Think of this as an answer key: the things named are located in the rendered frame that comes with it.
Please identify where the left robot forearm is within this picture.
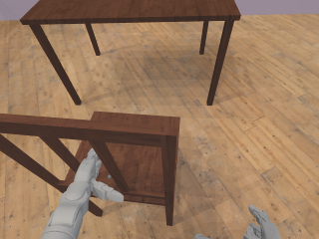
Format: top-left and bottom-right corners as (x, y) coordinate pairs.
(40, 181), (91, 239)

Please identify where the chair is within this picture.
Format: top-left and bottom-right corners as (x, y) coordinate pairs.
(0, 111), (180, 226)

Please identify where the table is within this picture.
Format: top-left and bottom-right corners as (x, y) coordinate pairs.
(20, 0), (241, 106)

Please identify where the robot right hand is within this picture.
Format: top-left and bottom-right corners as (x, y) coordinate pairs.
(243, 204), (282, 239)

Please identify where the robot left hand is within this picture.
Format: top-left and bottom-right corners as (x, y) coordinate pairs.
(74, 148), (125, 203)

